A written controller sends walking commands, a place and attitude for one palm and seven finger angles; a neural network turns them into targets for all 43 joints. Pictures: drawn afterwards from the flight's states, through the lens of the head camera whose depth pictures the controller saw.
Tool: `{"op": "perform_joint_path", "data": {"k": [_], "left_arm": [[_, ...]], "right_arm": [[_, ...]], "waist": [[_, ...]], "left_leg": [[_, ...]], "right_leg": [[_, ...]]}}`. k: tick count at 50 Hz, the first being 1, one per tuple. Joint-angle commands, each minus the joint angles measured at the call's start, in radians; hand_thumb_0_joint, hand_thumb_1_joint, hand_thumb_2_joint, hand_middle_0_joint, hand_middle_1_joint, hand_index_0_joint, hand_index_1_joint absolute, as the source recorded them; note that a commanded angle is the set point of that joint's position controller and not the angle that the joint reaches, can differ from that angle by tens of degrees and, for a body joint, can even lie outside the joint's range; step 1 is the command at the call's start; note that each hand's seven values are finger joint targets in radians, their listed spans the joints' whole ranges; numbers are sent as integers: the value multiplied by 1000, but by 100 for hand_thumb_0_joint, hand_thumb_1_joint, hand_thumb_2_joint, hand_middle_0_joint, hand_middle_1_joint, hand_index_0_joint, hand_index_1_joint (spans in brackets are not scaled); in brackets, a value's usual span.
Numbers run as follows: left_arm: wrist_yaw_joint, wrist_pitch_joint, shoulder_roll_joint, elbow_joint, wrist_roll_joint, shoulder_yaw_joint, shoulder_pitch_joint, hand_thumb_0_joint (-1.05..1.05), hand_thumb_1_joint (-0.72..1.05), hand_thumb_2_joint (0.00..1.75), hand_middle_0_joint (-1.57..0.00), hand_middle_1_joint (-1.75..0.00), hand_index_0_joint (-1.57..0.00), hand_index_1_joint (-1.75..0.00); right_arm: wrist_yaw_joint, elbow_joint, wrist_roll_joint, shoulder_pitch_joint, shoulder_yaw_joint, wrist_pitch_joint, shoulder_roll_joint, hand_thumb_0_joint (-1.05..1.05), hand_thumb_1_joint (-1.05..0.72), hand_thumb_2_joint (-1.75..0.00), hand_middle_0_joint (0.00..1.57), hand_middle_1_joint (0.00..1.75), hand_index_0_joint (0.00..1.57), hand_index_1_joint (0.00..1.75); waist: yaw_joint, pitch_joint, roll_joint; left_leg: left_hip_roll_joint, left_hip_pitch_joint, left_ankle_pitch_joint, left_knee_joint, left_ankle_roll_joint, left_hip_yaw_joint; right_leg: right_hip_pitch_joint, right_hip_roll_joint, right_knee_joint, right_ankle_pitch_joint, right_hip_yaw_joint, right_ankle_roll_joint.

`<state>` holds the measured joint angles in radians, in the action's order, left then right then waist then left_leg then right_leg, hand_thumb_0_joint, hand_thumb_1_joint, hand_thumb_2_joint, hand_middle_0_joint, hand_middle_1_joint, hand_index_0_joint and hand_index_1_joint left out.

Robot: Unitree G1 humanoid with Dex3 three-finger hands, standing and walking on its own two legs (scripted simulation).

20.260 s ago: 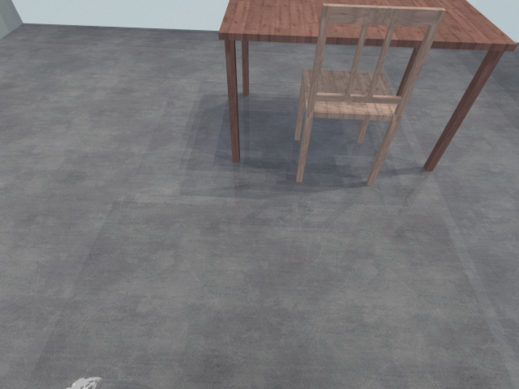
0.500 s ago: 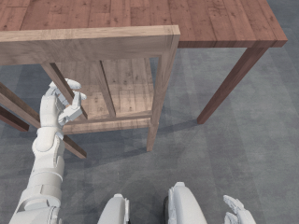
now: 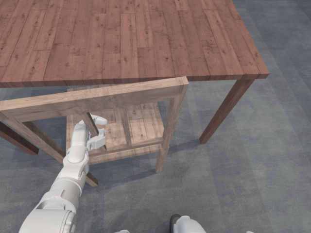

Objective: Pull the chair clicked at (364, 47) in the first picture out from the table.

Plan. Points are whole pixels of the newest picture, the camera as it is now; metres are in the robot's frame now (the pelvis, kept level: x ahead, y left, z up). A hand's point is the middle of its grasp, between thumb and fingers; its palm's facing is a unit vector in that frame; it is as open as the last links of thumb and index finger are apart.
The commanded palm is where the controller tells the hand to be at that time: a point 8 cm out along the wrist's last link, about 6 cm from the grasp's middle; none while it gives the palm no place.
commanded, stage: step backward, pulling the chair out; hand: left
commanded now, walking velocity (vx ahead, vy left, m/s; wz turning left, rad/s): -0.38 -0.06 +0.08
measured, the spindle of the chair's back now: (95, 133) +0.40 +0.18 -0.08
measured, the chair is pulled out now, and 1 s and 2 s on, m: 0.06 0.18 0.23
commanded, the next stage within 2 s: none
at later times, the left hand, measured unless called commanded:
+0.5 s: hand (112, 165) +0.29 +0.12 -0.07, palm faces +0.08 -0.98 -0.17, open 5.1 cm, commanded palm +0.29 +0.17 -0.06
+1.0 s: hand (111, 178) +0.26 +0.11 -0.07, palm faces +0.10 -0.98 -0.19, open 5.1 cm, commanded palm +0.26 +0.16 -0.06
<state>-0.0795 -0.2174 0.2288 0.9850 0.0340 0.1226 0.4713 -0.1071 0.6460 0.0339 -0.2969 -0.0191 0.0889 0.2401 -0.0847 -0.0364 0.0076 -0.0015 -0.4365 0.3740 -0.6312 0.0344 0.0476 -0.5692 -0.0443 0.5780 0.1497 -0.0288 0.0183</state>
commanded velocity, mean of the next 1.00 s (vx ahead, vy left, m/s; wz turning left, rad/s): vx -0.38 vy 0.02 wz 0.07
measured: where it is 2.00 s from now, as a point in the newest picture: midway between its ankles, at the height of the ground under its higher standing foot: outside the picture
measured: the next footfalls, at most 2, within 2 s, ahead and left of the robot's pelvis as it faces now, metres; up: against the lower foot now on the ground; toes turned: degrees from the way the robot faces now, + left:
right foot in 1.94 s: -0.04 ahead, -0.15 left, +0.00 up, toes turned +1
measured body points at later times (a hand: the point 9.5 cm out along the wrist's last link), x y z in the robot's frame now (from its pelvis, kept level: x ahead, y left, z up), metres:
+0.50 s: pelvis -0.06 -0.03 +0.00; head +0.02 -0.03 +0.44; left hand +0.28 +0.17 -0.05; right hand +0.02 -0.31 -0.13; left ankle -0.04 +0.09 -0.73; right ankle +0.05 -0.15 -0.73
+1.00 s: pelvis -0.09 -0.03 -0.01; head -0.02 -0.04 +0.43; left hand +0.25 +0.16 -0.05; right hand -0.01 -0.29 -0.14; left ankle -0.04 +0.09 -0.72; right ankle +0.05 -0.15 -0.73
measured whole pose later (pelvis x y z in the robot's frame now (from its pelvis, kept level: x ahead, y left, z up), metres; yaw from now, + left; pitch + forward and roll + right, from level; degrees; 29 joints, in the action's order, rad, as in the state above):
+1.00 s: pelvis -0.09 -0.03 -0.01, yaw +3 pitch +2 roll +2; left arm -0.13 -0.24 0.16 1.08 0.05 0.06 0.48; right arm -0.11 0.76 0.05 -0.25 0.02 -0.05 0.25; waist -0.07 -0.11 0.01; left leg 0.03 -0.46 0.33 -0.69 0.00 0.03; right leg -0.56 -0.09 0.60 0.08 -0.06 0.00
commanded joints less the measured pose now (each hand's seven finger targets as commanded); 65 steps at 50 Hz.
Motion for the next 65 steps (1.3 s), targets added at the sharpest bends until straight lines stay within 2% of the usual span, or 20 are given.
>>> {"op": "perform_joint_path", "data": {"k": [1, 7, 12, 26, 30, 35, 38, 40, 42, 44, 46, 50, 53, 55, 57, 59, 61, 62, 63, 65], "left_arm": [[-7, -68, 163, -209, -42, -15, 275, 0, 90, 90, -50, -145, -50, -145], [-13, -73, 200, -181, -40, 3, 274, 0, 90, 90, -50, -145, -50, -145], [-24, -66, 210, -174, -29, -3, 258, 0, 90, 90, -50, -145, -50, -145], [-52, -73, 164, -152, -15, -82, 312, 0, 90, 90, -50, -145, -50, -145], [-55, -79, 140, -147, -15, -100, 313, 0, 90, 90, -50, -145, -50, -145], [-53, -80, 136, -177, -12, -91, 346, 0, 90, 90, -50, -145, -50, -145], [-49, -69, 146, -161, -17, -86, 344, 0, 90, 90, -50, -145, -50, -145], [-53, -67, 150, -139, -17, -81, 324, 0, 90, 90, -50, -145, -50, -145], [-59, -67, 187, -108, -20, -45, 295, 0, 90, 90, -50, -145, -50, -145], [-57, -65, 174, -82, -26, -50, 292, 0, 90, 90, -50, -145, -50, -145], [-54, -66, 170, -89, -27, -52, 321, 0, 90, 90, -50, -145, -50, -145], [-55, -77, 142, -117, -25, -83, 343, 0, 90, 90, -50, -145, -50, -145], [-57, -73, 111, -170, -9, -106, 388, 0, 90, 90, -50, -145, -50, -145], [-48, -69, 113, -182, -11, -99, 403, 0, 90, 90, -50, -145, -50, -145], [-41, -59, 129, -175, -19, -88, 393, 0, 90, 90, -50, -145, -50, -145], [-39, -54, 122, -169, -23, -106, 375, 0, 90, 90, -50, -145, -50, -145], [-43, -52, 137, -151, -21, -104, 339, 0, 90, 90, -50, -145, -50, -145], [-47, -47, 167, -134, -18, -80, 321, 0, 90, 90, -50, -145, -50, -145], [-48, -40, 172, -108, -21, -70, 307, 0, 90, 90, -50, -145, -50, -145], [-37, -29, 147, -109, -22, -76, 333, 0, 90, 90, -50, -145, -50, -145]], "right_arm": [[-5, -73, -1, -51, -48, -35, 141, 0, -90, -90, 20, 30, 20, 30], [-14, -46, 4, -57, -47, -45, 143, 0, -90, -90, 20, 30, 20, 30], [-20, -40, 14, -45, -41, -46, 147, 0, -90, -90, 20, 30, 20, 30], [-19, -27, 40, -5, -20, -101, 158, 0, -90, -90, 20, 30, 20, 30], [-26, -28, 43, 1, -11, -127, 164, 0, -90, -90, 20, 30, 20, 30], [-35, -26, 34, 22, -11, -138, 154, 0, -90, -90, 20, 30, 20, 30], [-32, -28, 32, 35, -10, -136, 151, 0, -90, -90, 20, 30, 20, 30], [-27, -27, 34, 19, -11, -145, 146, 0, -90, -90, 20, 30, 20, 30], [-23, -9, 30, -26, -25, -154, 151, 0, -90, -90, 20, 30, 20, 30], [-12, 25, 24, -48, -20, -164, 134, 0, -90, -90, 20, 30, 20, 30], [-6, 40, 23, -35, -13, -173, 133, 0, -90, -90, 20, 30, 20, 30], [-16, 14, 25, 11, -4, -178, 167, 0, -90, -90, 20, 30, 20, 30], [-21, -22, 34, 34, -3, -181, 161, 0, -90, -90, 20, 30, 20, 30], [-25, -17, 25, 33, -10, -176, 154, 0, -90, -90, 20, 30, 20, 30], [-28, -14, 21, 31, -17, -168, 155, 0, -90, -90, 20, 30, 20, 30], [-26, -18, 23, 34, -14, -159, 150, 0, -90, -90, 20, 30, 20, 30], [-19, -12, 23, 7, -16, -156, 143, 0, -90, -90, 20, 30, 20, 30], [-16, 4, 26, -25, -26, -155, 147, 0, -90, -90, 20, 30, 20, 30], [-9, 24, 25, -39, -24, -157, 135, 0, -90, -90, 20, 30, 20, 30], [1, 31, 27, -16, -12, -164, 134, 0, -90, -90, 20, 30, 20, 30]], "waist": [[23, 416, -155], [17, 461, -83], [16, 494, -53], [36, 329, 5], [44, 297, -81], [54, 326, -143], [57, 262, -106], [58, 231, -1], [54, 265, 157], [41, 328, 210], [31, 356, 176], [41, 311, -105], [53, 279, -130], [51, 301, -138], [51, 315, -119], [51, 269, -76], [55, 226, 69], [55, 243, 188], [56, 294, 259], [50, 340, 239]], "left_leg": [[-196, 164, -692, 87, -57, -120], [-156, 133, -576, 54, -64, -89], [-113, 92, -407, 38, -60, -81], [-69, 61, 49, 118, -13, -95], [-122, 18, 61, 208, 6, -136], [-183, -11, -210, 184, 18, -150], [-161, -128, -5, 163, 9, -138], [-107, -164, 189, 83, 1, -126], [-25, -43, 201, -76, -27, -102], [12, 89, 121, -155, -43, -52], [3, 127, 93, -102, -42, -55], [-124, -6, 75, 176, 12, -175], [-217, -99, 86, 261, 51, -229], [-222, -58, -128, 197, 54, -211], [-196, -65, -168, 152, 33, -173], [-143, -126, 12, 101, 4, -127], [-51, -99, 246, -55, -19, -105], [3, -8, 219, -181, -42, -83], [31, 54, 169, -290, -55, -54], [3, 61, 179, -296, -54, -92]], "right_leg": [[283, -60, 60, -365, 57, -40], [330, -114, 49, -550, 91, -55], [358, -155, 20, -542, 118, -69], [245, -155, -209, 200, 134, -45], [247, -89, -95, 223, 81, -28], [309, -54, 113, -9, 66, -25], [303, -86, 106, 104, 102, -49], [251, -137, 5, 252, 182, -81], [165, -210, -211, 353, 292, -115], [173, -274, -296, 307, 285, -119], [209, -269, -266, 201, 226, -104], [246, -111, -22, 207, 77, -32], [308, -38, 163, 214, 49, -23], [337, -40, 194, 72, 65, -19], [368, -59, 165, 3, 80, -25], [327, -124, 99, 85, 146, -60], [184, -219, -143, 379, 296, -109], [129, -279, -300, 456, 368, -134], [175, -334, -365, 398, 380, -149], [281, -344, -296, 125, 313, -161]]}}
